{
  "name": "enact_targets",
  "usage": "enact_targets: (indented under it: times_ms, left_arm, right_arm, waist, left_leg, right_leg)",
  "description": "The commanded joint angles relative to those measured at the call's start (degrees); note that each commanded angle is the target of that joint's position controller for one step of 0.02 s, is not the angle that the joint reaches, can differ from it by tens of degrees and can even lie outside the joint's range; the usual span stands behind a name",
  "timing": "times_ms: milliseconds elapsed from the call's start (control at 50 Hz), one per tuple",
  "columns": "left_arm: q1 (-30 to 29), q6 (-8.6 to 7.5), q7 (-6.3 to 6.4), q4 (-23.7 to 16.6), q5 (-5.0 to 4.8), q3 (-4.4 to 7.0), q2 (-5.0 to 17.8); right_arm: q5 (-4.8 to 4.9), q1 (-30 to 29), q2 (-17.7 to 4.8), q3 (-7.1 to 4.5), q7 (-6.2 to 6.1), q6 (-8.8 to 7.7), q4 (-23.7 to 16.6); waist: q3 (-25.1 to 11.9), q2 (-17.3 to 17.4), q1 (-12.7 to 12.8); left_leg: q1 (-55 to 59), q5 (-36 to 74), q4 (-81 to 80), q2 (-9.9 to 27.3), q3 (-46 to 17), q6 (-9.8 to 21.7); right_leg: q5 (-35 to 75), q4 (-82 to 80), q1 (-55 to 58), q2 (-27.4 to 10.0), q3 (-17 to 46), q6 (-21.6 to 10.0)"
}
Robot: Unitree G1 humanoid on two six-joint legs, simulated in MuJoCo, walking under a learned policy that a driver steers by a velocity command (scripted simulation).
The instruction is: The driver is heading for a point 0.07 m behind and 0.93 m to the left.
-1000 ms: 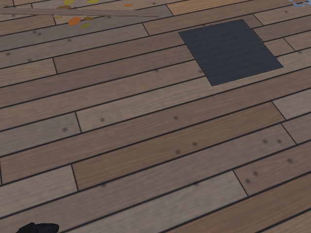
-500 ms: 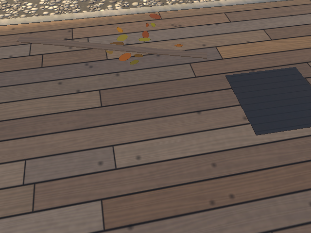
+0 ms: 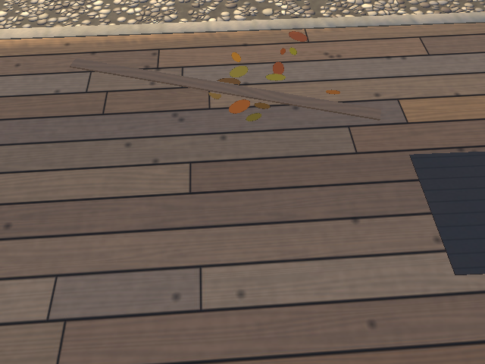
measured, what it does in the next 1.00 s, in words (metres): walks ahead, turning left: left foot, then right foot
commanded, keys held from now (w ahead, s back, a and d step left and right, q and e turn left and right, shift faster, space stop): w+q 1.00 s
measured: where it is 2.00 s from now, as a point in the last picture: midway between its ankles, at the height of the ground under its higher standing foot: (144, 271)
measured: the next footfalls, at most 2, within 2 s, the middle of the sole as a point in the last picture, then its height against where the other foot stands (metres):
left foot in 0.36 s outside the picture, level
right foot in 0.86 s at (214, 291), level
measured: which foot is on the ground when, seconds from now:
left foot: up 0.00-0.34, down 0.36-0.88, up 0.90-1.00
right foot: down 0.00-0.36, up 0.38-0.84, down 0.86-1.00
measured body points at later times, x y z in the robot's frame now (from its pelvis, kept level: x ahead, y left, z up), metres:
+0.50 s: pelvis +0.26 +0.08 +0.00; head +0.30 +0.11 +0.44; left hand +0.29 +0.39 -0.12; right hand +0.49 -0.14 -0.09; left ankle +0.31 +0.17 -0.73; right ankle +0.21 -0.10 -0.64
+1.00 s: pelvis +0.56 +0.14 +0.00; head +0.58 +0.15 +0.45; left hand +0.54 +0.45 -0.09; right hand +0.79 -0.06 -0.11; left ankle +0.41 +0.20 -0.64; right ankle +0.66 +0.07 -0.73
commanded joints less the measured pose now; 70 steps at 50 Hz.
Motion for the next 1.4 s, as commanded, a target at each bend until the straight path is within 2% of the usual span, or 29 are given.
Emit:
enact_targets:
  times_ms: [20, 120, 280, 320, 360, 380, 400, 420, 440, 480, 520, 560, 680, 780, 840, 860, 880, 900, 920, 940, 980, 1080, 1200, 1280, 1320, 1340, 1360, 1380, 1400]
  left_arm:
    - [3.6, -0.36, 0.52, -0.4, 0.69, 1.98, 5.5]
    - [4.1, -1.49, 0.68, 1.8, -0.01, 3.19, 7.8]
    - [8.3, 0.55, 1.14, 4.4, -1.82, 4.50, 12.3]
    - [8.6, 1.45, 1.33, 4.5, -2.28, 5.02, 14.2]
    - [8.1, 2.36, 1.71, 4.0, -2.55, 4.65, 13.7]
    - [9.8, 2.17, 1.88, 3.1, -0.66, 3.19, 10.3]
    - [14.2, 0.75, 1.21, -0.5, 0.89, 0.69, 3.0]
    - [7.3, -1.11, 0.62, -1.0, -1.25, 1.53, 8.6]
    - [2.8, -2.10, 0.29, -2.6, -2.98, 2.12, 10.8]
    - [3.0, -2.75, 0.98, -1.8, -0.70, 1.95, 9.8]
    - [4.8, -1.59, 0.80, -1.2, -0.06, 2.24, 9.8]
    - [4.4, -0.48, 0.82, -1.0, 0.61, 1.94, 8.3]
    - [-8.2, -0.45, 0.31, -4.3, 0.25, 0.59, 5.1]
    - [-11.2, -1.50, -0.78, -5.7, -0.61, 1.43, 7.5]
    - [-3.6, -2.18, -0.50, -3.9, -0.63, 2.75, 9.2]
    - [3.0, -2.50, -0.11, -3.0, 0.10, 3.63, 11.2]
    - [10.7, -2.44, 0.34, -2.4, 1.24, 4.63, 15.4]
    - [14.2, -1.62, -0.23, -0.6, 0.35, 4.92, 15.5]
    - [11.5, -1.28, -0.21, -1.5, -0.52, 3.61, 10.5]
    - [8.9, -0.71, 0.16, -2.0, -0.40, 2.98, 8.4]
    - [5.1, -0.47, 0.52, -1.3, 0.45, 2.18, 6.3]
    - [5.5, -1.54, 0.72, 1.3, -0.12, 2.80, 7.3]
    - [4.5, 0.52, 1.99, 2.8, -0.45, 3.34, 10.3]
    - [5.0, 1.93, 2.52, 3.4, -2.34, 4.15, 12.9]
    - [3.6, 2.64, 2.84, 2.7, -3.12, 4.34, 12.9]
    - [4.9, 2.58, 2.68, 2.4, -2.50, 3.63, 11.0]
    - [10.4, 2.53, 1.97, 0.9, 1.89, 1.44, 3.9]
    - [13.1, 2.13, 1.16, -0.2, 1.20, 0.70, 6.3]
    - [7.0, 2.09, 0.84, -0.1, -0.52, 1.96, 11.2]
  right_arm:
    - [-0.24, -2.6, -4.5, -1.52, 0.31, -0.22, -5.3]
    - [-1.00, -7.6, -1.8, -0.65, 1.01, 0.49, -8.0]
    - [-0.75, -20.0, -2.2, -0.19, 4.04, -0.10, -13.0]
    - [-1.06, -18.1, -4.4, -1.30, 4.17, 0.26, -13.5]
    - [-0.80, -3.6, -9.2, -4.25, 3.54, 0.82, -10.1]
    - [-0.33, 5.5, -14.0, -6.12, 2.33, 1.56, -8.0]
    - [-0.01, 1.9, -19.4, -6.27, 2.31, 0.77, -9.2]
    - [-0.46, 2.5, -13.7, -4.62, 2.83, -0.41, -11.0]
    - [-1.07, 0.8, -11.0, -3.66, 3.05, -1.33, -10.2]
    - [-1.27, -6.0, -8.6, -2.80, 2.86, -1.80, -10.7]
    - [-2.22, -9.2, -7.3, -2.20, 2.34, -1.95, -11.8]
    - [-1.79, -8.7, -7.7, -2.25, 1.73, -2.25, -11.0]
    - [-1.20, -4.0, -9.4, -2.70, 0.13, -1.62, -7.9]
    - [-0.62, -0.9, -8.8, -2.75, -0.17, -0.87, -5.7]
    - [-0.83, -2.2, -7.7, -2.60, -0.20, -0.13, -5.8]
    - [-1.21, -2.3, -5.0, -1.58, 0.07, -0.19, -6.3]
    - [-1.08, 2.0, -1.6, -0.49, 0.13, -0.37, -7.5]
    - [0.13, 6.0, -2.3, -0.05, -0.05, -0.78, -8.4]
    - [0.57, 3.1, -7.8, -1.31, -0.11, -0.65, -7.4]
    - [0.01, -2.5, -9.4, -1.78, -0.08, -0.34, -8.2]
    - [-1.08, -6.3, -7.9, -2.01, 0.15, -0.11, -9.1]
    - [-0.74, -7.9, -3.2, -1.09, 0.78, 0.93, -10.4]
    - [-1.43, -15.4, -1.3, -0.37, 2.79, 0.06, -12.2]
    - [-1.53, -15.7, -4.2, -1.80, 4.39, 0.67, -13.7]
    - [-1.80, -7.1, -7.7, -3.82, 4.26, 0.85, -11.8]
    - [-1.87, -1.0, -10.4, -5.13, 3.20, 0.95, -10.4]
    - [-1.77, -1.5, -15.6, -5.57, 1.67, 1.39, -11.2]
    - [-2.86, -4.4, -16.6, -5.02, 2.07, 0.72, -14.7]
    - [-2.58, -5.9, -12.1, -4.12, 2.56, 0.57, -15.4]
  waist:
    - [-0.3, -8.9, 3.0]
    - [1.6, -5.3, 2.7]
    - [4.1, -3.7, 5.9]
    - [1.0, -5.3, 3.7]
    - [-7.2, -4.7, -4.6]
    - [-12.6, 2.5, -7.6]
    - [-18.2, 15.8, 0.4]
    - [-21.4, 7.6, -4.3]
    - [-13.3, 5.0, -4.3]
    - [-6.4, -0.6, 0.6]
    - [-5.4, 1.4, 3.3]
    - [-4.1, 0.5, 3.7]
    - [-0.1, 2.1, -0.7]
    - [-0.1, 3.6, -1.2]
    - [-2.4, 5.9, 3.0]
    - [-8.1, 4.1, 6.2]
    - [-17.4, -6.2, 6.9]
    - [-21.8, -21.6, 5.6]
    - [-14.3, -13.4, 6.5]
    - [-7.9, -8.5, 7.0]
    - [-1.6, -5.9, 4.8]
    - [0.2, -6.3, 3.6]
    - [0.1, -5.9, 5.3]
    - [-2.1, -7.2, 3.7]
    - [-6.3, -6.1, -1.4]
    - [-9.5, -2.3, -4.4]
    - [-14.4, 14.2, 1.2]
    - [-26.3, 14.6, 1.8]
    - [-24.6, 4.0, -1.8]
  left_leg:
    - [-16.7, 5.7, 2.9, 6.8, -1.6, 0.4]
    - [-19.4, 14.5, -7.1, 7.6, -0.5, -0.7]
    - [-15.0, 22.1, -28.1, 4.7, 6.4, 2.4]
    - [-9.4, 16.2, -29.1, 1.0, 9.6, 4.7]
    - [11.4, 16.5, -32.5, -4.3, 11.7, 8.4]
    - [29.0, 15.2, -33.4, 2.4, -0.4, 11.7]
    - [42.7, -0.3, -41.6, 15.8, -34.6, 22.1]
    - [43.2, -5.6, -48.6, 17.8, -41.7, 21.6]
    - [37.4, -0.5, -49.7, 16.6, -33.9, 19.0]
    - [22.7, 13.1, -49.5, 12.1, -22.4, 16.3]
    - [15.6, 20.6, -51.7, 10.0, -18.5, 16.3]
    - [11.2, 25.8, -52.7, 8.8, -14.8, 16.8]
    - [6.1, 19.6, -52.3, 4.1, -9.6, 12.5]
    - [11.9, 16.2, -45.7, 6.9, -16.4, 11.2]
    - [13.1, 21.6, -38.6, 6.0, -18.6, 9.1]
    - [10.2, 22.2, -28.5, 2.7, -15.8, 7.1]
    - [-4.7, 9.8, -10.0, -3.7, -9.1, 3.1]
    - [-19.1, -10.4, 4.4, -5.9, -5.6, 1.0]
    - [-24.1, -6.7, 10.1, -1.9, -6.7, 0.3]
    - [-24.4, -2.1, 10.8, 0.1, -4.2, 0.0]
    - [-20.7, 4.0, 5.8, 3.7, -3.3, 0.0]
    - [-20.1, 9.8, -2.2, 6.1, -1.1, -0.7]
    - [-11.6, 26.4, -24.0, 3.1, 6.1, -1.3]
    - [-6.9, 21.1, -30.5, 0.5, 7.9, 1.8]
    - [3.9, 21.4, -35.5, -2.9, 9.2, 4.8]
    - [15.0, 30.9, -39.9, -2.8, 6.6, 7.3]
    - [31.4, 60.0, -33.4, 11.6, -11.7, 13.4]
    - [39.5, 50.1, -38.6, 22.8, -36.1, 26.2]
    - [35.7, 42.8, -42.0, 19.1, -30.0, 22.9]
  right_leg:
    - [-2.3, -18.6, 12.5, -16.0, 16.7, -8.6]
    - [10.7, -22.1, 11.9, -16.3, 5.8, -10.5]
    - [19.5, -19.7, 20.1, -16.8, -5.7, -6.9]
    - [37.8, -11.9, 23.2, -16.7, -7.8, -5.7]
    - [46.4, 9.1, 17.6, -14.1, -10.8, -3.1]
    - [25.8, 27.7, 3.1, -11.5, -10.8, -0.4]
    - [-22.4, 46.3, -19.9, 0.4, -3.4, 2.5]
    - [-21.9, 50.7, -25.3, -0.5, 7.8, 1.5]
    - [-15.9, 49.0, -28.9, -2.6, 7.4, 0.3]
    - [-8.1, 39.3, -22.8, -6.7, 7.7, 0.3]
    - [-5.0, 35.6, -17.4, -7.8, 8.0, 1.4]
    - [-2.8, 31.3, -16.3, -7.2, 6.7, 3.3]
    - [16.5, 7.4, -12.5, -2.6, 5.7, 5.6]
    - [14.2, 0.2, -9.8, -1.2, 8.0, 3.6]
    - [7.9, -2.7, 0.1, -0.5, 6.2, 0.5]
    - [7.6, -2.4, 11.9, -4.2, 8.7, -2.1]
    - [1.7, -2.4, 32.5, -16.5, 24.8, -8.4]
    - [-14.6, -9.9, 40.8, -24.9, 48.2, -13.9]
    - [-24.0, -12.5, 35.2, -23.9, 46.0, -12.1]
    - [-20.0, -13.0, 27.9, -21.8, 36.9, -10.0]
    - [-6.4, -15.3, 16.4, -17.4, 24.6, -8.7]
    - [8.1, -20.1, 12.8, -15.5, 10.8, -9.9]
    - [33.0, -16.2, 13.0, -12.3, -4.5, -7.1]
    - [40.7, -8.8, 18.9, -14.6, -5.7, -5.6]
    - [44.2, 4.7, 17.9, -13.3, -7.3, -3.6]
    - [34.6, 17.3, 11.3, -10.1, -8.2, -0.8]
    - [-18.2, 36.2, -6.8, -3.7, -7.8, 2.7]
    - [-31.7, 52.5, -18.2, 3.4, 3.6, 4.4]
    - [-24.6, 52.5, -20.3, 0.0, 8.8, 3.6]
